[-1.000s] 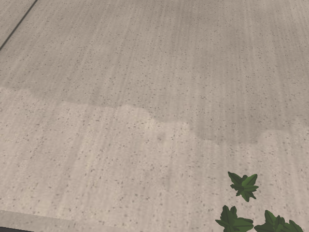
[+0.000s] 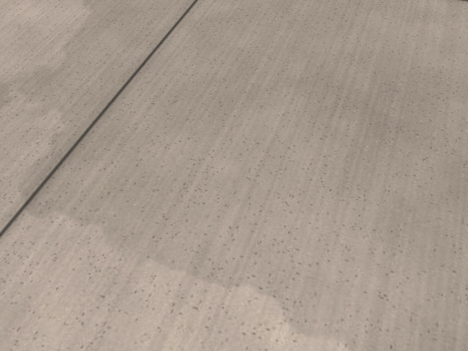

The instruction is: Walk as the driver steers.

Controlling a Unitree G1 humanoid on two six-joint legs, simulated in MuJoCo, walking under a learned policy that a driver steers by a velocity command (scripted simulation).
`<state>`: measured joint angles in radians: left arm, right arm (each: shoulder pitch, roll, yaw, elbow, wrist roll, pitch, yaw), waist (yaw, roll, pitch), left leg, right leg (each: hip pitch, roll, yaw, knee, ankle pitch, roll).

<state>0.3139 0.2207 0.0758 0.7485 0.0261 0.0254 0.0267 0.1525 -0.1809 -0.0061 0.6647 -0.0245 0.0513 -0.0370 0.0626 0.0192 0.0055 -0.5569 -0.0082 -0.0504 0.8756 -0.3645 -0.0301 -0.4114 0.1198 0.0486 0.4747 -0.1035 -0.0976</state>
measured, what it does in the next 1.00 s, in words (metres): steps on the spot, turning right: left foot, then right foot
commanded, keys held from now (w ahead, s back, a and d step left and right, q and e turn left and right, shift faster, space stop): e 0.48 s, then no key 0.52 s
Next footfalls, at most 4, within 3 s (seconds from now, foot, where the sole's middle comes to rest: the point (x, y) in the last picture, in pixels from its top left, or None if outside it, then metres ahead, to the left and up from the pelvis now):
0.10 left None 0.08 0.10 -0.77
0.56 right None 0.03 -0.11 -0.77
0.94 left None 0.11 0.07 -0.77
2.48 left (316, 349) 0.49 -0.14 -0.77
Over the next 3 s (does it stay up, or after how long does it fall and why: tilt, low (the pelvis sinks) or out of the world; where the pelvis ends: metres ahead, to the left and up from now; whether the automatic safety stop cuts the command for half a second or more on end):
stays up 0.57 -0.26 0.00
